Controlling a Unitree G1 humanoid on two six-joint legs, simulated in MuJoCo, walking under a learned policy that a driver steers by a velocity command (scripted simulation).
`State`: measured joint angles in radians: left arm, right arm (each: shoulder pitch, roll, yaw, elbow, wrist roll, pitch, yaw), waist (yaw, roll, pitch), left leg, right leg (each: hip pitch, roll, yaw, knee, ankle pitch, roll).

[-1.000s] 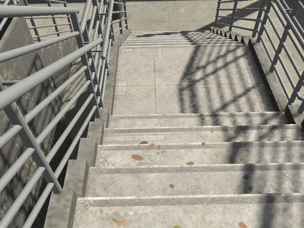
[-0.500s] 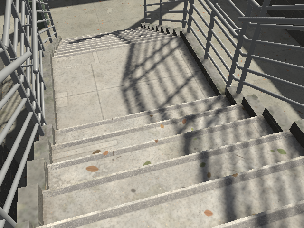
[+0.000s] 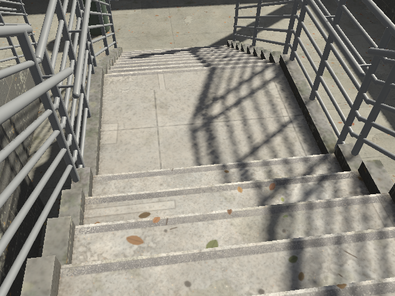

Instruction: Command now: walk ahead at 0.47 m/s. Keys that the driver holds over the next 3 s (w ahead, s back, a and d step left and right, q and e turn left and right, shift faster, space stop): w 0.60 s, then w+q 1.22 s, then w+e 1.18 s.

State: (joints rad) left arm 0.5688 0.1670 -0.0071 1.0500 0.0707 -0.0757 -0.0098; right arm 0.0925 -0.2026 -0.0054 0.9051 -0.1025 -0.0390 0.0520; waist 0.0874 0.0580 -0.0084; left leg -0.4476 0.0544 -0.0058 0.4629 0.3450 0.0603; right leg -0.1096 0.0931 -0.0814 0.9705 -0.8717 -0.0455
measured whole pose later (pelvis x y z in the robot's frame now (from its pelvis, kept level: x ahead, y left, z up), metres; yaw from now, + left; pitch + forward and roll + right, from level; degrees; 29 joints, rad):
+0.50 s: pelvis +0.27 -0.01 -0.15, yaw +2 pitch +0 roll +4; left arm 0.11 0.20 -0.01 0.91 0.02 -0.04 -0.05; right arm 0.56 -0.12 0.03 1.09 -0.03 -0.09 0.01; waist -0.12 -0.04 -0.02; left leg -0.18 -0.06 0.07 0.97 -0.80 0.03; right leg -0.61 -0.11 0.03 0.58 0.48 -0.04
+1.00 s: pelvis +0.54 -0.05 -0.29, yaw +11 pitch +0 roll -4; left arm 0.65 0.05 -0.08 1.18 0.13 -0.13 -0.01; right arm 0.16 -0.19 0.01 0.94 -0.09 -0.06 0.09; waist 0.08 0.05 -0.01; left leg -0.74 0.12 -0.09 0.74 0.49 0.09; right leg -0.13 0.03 -0.27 0.76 -0.63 -0.05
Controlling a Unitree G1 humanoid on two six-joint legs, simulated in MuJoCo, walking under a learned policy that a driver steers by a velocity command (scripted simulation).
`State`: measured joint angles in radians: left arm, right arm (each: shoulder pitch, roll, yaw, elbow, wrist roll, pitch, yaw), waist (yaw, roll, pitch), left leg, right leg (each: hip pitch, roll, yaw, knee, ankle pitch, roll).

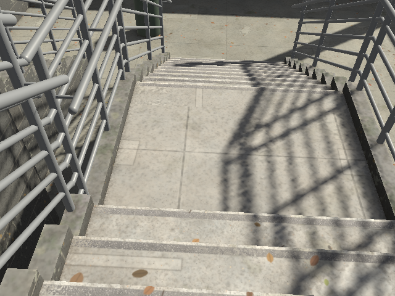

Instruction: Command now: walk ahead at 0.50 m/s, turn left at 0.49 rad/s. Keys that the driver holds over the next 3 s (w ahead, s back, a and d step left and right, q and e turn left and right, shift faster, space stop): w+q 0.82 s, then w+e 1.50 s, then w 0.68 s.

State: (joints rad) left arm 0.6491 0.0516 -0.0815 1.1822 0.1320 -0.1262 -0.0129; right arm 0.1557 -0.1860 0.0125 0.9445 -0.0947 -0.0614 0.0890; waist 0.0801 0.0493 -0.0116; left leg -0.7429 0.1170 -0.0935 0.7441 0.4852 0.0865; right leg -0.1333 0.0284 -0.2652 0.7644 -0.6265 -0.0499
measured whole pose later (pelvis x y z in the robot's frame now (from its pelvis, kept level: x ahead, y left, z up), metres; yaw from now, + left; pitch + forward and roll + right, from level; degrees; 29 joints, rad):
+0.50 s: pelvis +0.32 +0.04 -0.18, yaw +19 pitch +2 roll +3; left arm 0.07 0.22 -0.01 0.84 0.08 -0.10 -0.03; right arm 0.54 -0.16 0.02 1.03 -0.11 -0.12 0.04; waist -0.11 -0.05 -0.04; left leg -0.30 -0.10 -0.04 0.92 -0.65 0.05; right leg -0.63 -0.11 0.08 0.71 0.34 0.00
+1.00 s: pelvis +0.58 +0.07 -0.32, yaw +31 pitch +2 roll -2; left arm 0.60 0.16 -0.02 1.11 0.05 -0.10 -0.02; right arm 0.12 -0.21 0.00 0.83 -0.05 -0.04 0.07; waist 0.09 0.02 -0.04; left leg -0.84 0.08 -0.04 1.09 0.07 0.05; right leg -0.11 0.02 -0.21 0.65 -0.58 -0.06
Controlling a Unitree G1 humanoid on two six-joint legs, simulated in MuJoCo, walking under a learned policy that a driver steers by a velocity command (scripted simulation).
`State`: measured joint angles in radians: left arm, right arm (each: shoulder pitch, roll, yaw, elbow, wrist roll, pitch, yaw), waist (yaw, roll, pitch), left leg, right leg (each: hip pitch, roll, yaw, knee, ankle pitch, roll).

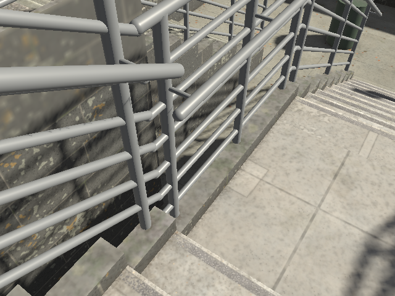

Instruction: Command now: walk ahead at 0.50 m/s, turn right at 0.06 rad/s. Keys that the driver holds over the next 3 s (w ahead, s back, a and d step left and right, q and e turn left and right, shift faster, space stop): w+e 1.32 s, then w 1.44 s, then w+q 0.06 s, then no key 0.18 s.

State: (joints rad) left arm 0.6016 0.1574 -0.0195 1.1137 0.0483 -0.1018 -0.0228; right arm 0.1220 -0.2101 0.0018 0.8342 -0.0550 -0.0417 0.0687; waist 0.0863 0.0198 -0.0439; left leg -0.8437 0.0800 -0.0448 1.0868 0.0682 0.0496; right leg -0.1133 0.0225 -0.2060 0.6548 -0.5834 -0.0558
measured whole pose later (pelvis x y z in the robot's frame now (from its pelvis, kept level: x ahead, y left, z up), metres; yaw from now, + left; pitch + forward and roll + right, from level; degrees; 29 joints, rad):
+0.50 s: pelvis +0.30 +0.06 -0.14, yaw -14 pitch +1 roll +0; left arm 0.38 0.25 0.07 1.02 0.07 -0.07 -0.06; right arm 0.32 -0.24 -0.04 0.98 -0.09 -0.08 0.02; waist 0.06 -0.07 0.05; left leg -0.24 0.08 0.19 0.59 -0.36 0.01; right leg -0.68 -0.06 0.00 1.37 -0.25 -0.11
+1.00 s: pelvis +0.55 -0.12 -0.32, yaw -32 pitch -1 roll -1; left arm 0.31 0.24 0.05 1.05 0.07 -0.12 -0.07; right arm 0.38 -0.21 -0.02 0.97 -0.07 -0.09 0.05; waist -0.02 0.01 0.03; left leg -0.54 0.14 -0.02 1.75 -0.67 -0.03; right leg -0.28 0.04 -0.04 0.62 -0.31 -0.06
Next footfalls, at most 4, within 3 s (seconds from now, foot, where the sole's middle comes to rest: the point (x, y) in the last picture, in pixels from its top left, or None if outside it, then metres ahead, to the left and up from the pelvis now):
0.28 left None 0.34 0.17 -0.91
0.86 right None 0.54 -0.23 -1.08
1.28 left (253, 260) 0.90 -0.17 -1.25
1.76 right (328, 255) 0.97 -0.54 -1.25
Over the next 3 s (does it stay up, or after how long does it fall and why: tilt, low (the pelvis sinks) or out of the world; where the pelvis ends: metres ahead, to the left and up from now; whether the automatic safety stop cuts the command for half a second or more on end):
stays up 1.30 -0.86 -0.47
